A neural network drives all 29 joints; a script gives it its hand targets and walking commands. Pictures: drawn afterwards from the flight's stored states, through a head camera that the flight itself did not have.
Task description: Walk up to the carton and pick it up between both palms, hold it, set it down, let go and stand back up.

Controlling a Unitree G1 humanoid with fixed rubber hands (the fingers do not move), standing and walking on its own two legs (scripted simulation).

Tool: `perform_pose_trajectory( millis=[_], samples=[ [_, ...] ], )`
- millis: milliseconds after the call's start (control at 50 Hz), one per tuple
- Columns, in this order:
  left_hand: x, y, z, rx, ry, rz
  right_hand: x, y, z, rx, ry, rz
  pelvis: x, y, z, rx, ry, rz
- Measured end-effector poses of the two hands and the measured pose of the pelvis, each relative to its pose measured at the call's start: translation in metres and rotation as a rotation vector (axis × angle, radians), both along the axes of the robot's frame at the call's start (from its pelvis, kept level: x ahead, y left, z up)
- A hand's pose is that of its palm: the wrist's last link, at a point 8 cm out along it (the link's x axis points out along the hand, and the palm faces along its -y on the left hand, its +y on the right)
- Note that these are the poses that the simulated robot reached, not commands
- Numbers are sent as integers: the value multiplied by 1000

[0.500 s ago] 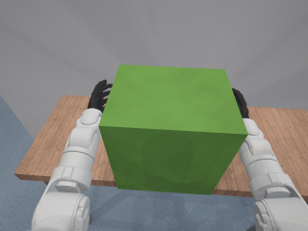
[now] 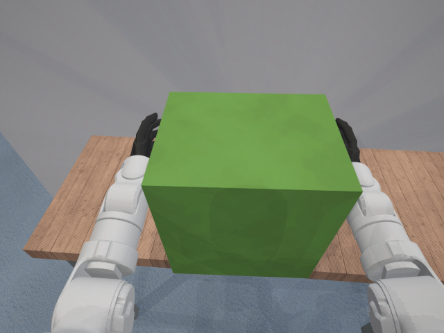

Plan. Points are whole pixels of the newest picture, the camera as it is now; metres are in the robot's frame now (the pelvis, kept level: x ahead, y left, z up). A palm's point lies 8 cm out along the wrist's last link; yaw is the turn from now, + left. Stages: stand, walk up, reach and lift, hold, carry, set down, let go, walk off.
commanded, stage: reach and lift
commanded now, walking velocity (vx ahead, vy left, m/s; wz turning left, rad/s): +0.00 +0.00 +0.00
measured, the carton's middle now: (243, 190) +0.37 -0.02 +0.07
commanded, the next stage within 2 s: none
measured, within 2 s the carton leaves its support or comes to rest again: leaves its support in 0.84 s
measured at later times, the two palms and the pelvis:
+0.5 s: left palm (143, 158) +0.40 +0.16 +0.12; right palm (346, 163) +0.39 -0.21 +0.12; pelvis +0.01 +0.00 +0.00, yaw +1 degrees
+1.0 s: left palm (138, 145) +0.38 +0.15 +0.17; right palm (362, 160) +0.37 -0.21 +0.15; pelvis +0.01 +0.01 +0.00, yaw +3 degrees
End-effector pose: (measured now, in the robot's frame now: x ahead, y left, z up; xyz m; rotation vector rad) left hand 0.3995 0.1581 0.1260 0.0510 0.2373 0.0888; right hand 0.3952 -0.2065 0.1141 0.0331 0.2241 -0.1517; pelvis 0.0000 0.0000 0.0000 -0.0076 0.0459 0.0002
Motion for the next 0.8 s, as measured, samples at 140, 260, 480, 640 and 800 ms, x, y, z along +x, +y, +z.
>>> perform_pose_trajectory(
  millis=[140,260,480,640,800],
  samples=[
    [0,0,-3,-30,-20,4,-2,1,1,-10,-5,-14,-1,-3,0,4,16,6],
    [-1,0,-3,-24,-35,3,-4,1,1,-12,-13,-16,2,-2,1,1,17,12],
    [-1,0,-3,-21,-35,-1,-4,1,1,-17,-29,-10,9,3,1,-2,-3,17],
    [-4,0,-3,-37,-57,0,-7,1,4,-37,-48,-4,11,6,2,-3,-10,16],
    [-10,1,0,-45,-81,-6,-13,0,10,-73,-81,16,12,8,2,-4,-24,28]
  ],
)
